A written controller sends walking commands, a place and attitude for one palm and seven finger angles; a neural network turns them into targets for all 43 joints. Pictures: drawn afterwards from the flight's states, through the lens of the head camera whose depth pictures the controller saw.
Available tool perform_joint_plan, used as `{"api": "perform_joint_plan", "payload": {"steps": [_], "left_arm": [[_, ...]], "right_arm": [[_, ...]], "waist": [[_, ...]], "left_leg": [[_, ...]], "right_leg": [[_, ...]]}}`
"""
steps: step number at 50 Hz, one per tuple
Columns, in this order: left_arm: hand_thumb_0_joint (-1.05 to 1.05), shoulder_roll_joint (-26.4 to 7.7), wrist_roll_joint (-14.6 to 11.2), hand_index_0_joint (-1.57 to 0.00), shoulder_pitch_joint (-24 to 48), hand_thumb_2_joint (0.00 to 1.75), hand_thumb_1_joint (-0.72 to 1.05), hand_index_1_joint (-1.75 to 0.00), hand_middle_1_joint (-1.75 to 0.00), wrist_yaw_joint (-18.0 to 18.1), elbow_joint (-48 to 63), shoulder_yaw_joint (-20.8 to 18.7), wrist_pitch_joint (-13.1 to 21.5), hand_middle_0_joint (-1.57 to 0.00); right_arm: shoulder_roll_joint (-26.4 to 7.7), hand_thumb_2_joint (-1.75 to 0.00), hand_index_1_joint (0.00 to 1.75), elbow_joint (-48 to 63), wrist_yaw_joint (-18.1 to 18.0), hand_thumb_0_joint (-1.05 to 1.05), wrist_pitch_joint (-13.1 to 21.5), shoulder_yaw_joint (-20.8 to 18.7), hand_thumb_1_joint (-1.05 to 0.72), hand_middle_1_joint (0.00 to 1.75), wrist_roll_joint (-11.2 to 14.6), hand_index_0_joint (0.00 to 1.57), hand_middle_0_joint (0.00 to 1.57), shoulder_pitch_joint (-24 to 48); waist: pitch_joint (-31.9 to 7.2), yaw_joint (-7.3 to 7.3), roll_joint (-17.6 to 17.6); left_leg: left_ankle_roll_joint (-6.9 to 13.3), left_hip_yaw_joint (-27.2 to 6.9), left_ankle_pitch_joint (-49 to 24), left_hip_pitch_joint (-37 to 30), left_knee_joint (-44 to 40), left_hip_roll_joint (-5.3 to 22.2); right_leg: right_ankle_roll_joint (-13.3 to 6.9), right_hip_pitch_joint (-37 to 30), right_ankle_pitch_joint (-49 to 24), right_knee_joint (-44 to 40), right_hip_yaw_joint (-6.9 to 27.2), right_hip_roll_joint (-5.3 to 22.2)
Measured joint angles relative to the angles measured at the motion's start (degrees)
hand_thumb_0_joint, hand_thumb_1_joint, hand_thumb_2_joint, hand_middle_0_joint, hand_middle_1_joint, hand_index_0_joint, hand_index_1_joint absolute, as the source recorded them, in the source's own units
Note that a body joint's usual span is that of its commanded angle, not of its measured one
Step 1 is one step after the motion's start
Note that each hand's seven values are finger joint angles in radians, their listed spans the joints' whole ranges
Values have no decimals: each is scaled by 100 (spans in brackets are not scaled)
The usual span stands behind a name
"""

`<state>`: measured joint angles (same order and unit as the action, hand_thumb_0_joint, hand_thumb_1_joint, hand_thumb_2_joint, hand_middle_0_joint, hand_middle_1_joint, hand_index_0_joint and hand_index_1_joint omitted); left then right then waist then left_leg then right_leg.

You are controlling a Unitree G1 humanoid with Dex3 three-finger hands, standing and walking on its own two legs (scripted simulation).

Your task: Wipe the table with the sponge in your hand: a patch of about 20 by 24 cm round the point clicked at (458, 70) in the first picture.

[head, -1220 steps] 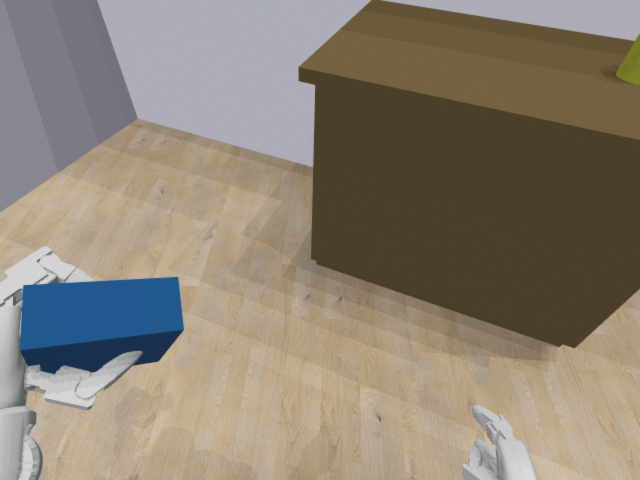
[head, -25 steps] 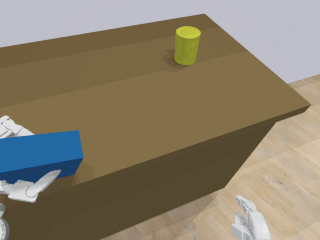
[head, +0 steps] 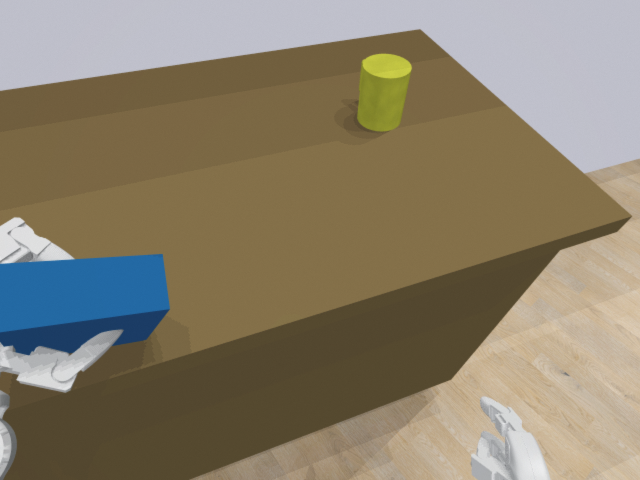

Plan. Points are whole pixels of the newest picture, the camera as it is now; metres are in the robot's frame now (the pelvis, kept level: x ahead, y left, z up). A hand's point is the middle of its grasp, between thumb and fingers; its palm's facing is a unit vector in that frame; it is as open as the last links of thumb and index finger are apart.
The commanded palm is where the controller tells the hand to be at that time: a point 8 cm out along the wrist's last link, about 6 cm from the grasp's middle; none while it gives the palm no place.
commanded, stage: come to a stop and stand still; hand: left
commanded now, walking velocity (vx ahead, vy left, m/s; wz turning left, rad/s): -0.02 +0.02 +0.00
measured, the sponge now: (109, 307) +0.23 +0.22 +0.15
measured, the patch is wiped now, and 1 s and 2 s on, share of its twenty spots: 0.00 0.00 0.00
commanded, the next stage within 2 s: look again from close up in 1.70 s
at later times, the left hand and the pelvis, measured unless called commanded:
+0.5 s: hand out of the picture +0.22 +0.32 +0.17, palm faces +0.41 -0.87 -0.28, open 9.1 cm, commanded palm +0.17 +0.34 +0.18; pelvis -0.01 +0.07 +0.00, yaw -3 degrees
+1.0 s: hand out of the picture +0.24 +0.34 +0.17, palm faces +0.39 -0.85 -0.36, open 9.1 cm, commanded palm +0.18 +0.38 +0.18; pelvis +0.02 +0.10 +0.00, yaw -1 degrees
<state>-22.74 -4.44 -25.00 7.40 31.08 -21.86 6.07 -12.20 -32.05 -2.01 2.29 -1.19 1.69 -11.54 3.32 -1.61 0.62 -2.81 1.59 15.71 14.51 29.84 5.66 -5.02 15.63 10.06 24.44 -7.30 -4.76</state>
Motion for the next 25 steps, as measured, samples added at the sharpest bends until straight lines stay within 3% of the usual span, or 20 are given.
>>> {"api": "perform_joint_plan", "payload": {"steps": [1,3,5,7,9,11,13,17,20,25], "left_arm": [[-1,-340,102,-82,533,108,-41,-142,-142,-187,-251,-115,95,-82],[-1,-808,112,-82,1413,108,-42,-142,-141,-305,-799,-452,255,-83],[-1,-876,46,-82,1711,108,-42,-142,-141,-304,-1192,-747,345,-83],[-1,-644,-48,-82,1388,108,-41,-142,-141,-298,-1244,-787,350,-82],[-1,-247,-35,-81,810,108,-41,-142,-142,-316,-1002,-493,317,-82],[0,152,-29,-80,355,108,-40,-143,-143,-231,-571,-239,402,-80],[0,291,31,-80,24,108,-40,-144,-143,-237,-175,-82,493,-79],[0,141,17,-80,-213,108,-40,-143,-143,-214,-89,-21,686,-80],[-1,149,-49,-81,2,108,-41,-143,-142,-135,-406,-36,707,-80],[-2,384,59,-81,445,108,-41,-142,-141,-74,-787,96,603,-81]], "right_arm": [[38,-90,30,-57,-38,1,158,-51,-90,30,-2,20,20,-69],[42,-90,30,-140,15,1,291,-36,-90,30,-12,20,20,-37],[-20,-90,30,-112,112,1,375,-19,-90,30,8,20,20,43],[-108,-90,30,-4,231,1,462,-53,-90,30,69,20,20,65],[-200,-90,30,125,303,1,527,-104,-90,30,107,20,20,9],[-243,-90,30,128,296,1,569,-133,-90,30,110,20,20,-72],[-209,-90,30,35,229,1,554,-122,-90,30,75,20,20,-156],[-67,-90,30,-208,107,1,503,-15,-91,29,-1,20,20,-249],[30,-90,30,-309,50,1,500,98,-91,29,-53,20,20,-288],[54,-90,30,-238,56,1,591,230,-90,30,-68,20,20,-243]], "waist": [[84,-128,-63],[226,-219,-168],[299,-192,-161],[323,-66,-72],[327,79,40],[293,173,110],[201,213,100],[-9,128,-12],[-97,43,-174],[-112,-43,-182]], "left_leg": [[0,24,-21,7,12,9],[-55,36,-53,64,59,3],[-13,146,-29,107,134,11],[42,300,-1,67,142,-5],[94,402,49,20,187,-49],[152,431,110,-7,246,-87],[247,344,193,7,300,-159],[349,91,171,-5,272,-336],[395,142,91,-147,74,-442],[572,238,-8,-338,-154,-620]], "right_leg": [[26,6,3,32,-26,13],[-26,113,32,189,-56,44],[53,232,50,329,44,49],[294,303,77,457,191,76],[388,314,134,567,292,120],[241,258,154,562,322,145],[114,198,127,490,302,165],[163,98,5,256,302,127],[250,-21,-71,106,371,218],[427,-173,-170,-50,476,379]]}}
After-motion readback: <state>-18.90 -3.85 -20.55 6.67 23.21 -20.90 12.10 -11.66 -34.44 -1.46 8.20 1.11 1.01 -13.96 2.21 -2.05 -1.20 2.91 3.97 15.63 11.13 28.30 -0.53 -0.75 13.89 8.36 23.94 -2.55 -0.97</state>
